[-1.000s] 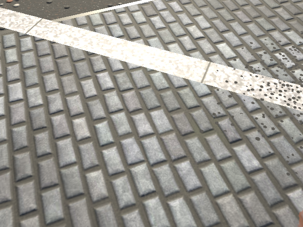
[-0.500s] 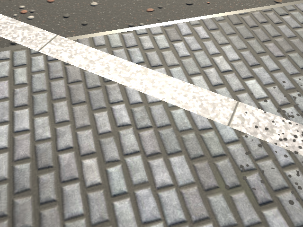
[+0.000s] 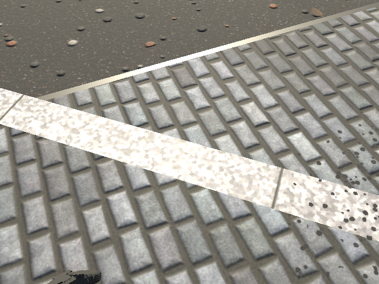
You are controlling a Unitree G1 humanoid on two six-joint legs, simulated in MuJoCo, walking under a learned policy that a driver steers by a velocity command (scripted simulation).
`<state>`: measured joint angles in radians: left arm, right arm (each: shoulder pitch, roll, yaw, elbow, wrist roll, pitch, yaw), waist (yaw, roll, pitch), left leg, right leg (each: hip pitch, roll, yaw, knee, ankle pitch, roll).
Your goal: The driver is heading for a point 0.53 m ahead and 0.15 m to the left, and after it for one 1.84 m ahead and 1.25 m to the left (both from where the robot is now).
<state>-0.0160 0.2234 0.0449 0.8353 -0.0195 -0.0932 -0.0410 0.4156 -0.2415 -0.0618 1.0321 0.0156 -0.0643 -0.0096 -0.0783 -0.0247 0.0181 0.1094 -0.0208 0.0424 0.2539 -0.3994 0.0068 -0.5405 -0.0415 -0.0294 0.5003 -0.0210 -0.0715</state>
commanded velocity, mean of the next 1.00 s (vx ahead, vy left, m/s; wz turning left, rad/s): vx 0.39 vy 0.00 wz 0.49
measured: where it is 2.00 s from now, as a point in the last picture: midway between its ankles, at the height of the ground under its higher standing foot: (155, 269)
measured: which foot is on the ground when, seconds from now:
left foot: down 0.00-0.04, up 0.06-0.56, down 0.58-1.00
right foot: up 0.00-0.00, down 0.02-0.60, up 0.62-1.00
